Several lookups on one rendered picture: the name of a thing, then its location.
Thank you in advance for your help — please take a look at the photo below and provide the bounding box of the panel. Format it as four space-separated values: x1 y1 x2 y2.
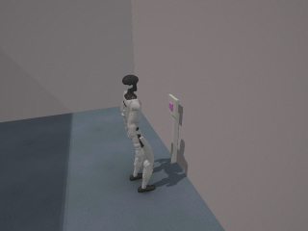
167 94 180 163

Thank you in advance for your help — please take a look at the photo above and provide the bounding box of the button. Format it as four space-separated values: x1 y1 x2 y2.
168 102 173 110

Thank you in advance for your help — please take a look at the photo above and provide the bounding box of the robot right hand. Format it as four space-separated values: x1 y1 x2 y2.
135 148 146 162

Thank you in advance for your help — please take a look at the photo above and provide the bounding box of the robot left upper arm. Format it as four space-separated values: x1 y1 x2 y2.
120 90 127 114

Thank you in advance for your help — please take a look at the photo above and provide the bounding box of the robot right forearm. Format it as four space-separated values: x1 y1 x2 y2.
129 125 141 150

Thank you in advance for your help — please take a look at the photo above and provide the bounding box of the robot left forearm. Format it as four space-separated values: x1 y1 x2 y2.
121 112 128 127

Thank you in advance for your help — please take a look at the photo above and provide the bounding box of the robot left hand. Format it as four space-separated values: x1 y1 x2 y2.
125 126 130 138

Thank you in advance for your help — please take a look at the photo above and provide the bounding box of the humanoid robot torso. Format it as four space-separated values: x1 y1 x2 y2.
123 95 141 139

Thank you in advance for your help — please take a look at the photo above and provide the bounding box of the humanoid robot head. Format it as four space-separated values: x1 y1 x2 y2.
122 74 139 100

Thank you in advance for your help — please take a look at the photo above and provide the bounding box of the robot right upper arm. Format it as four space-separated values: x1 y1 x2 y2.
127 100 141 130

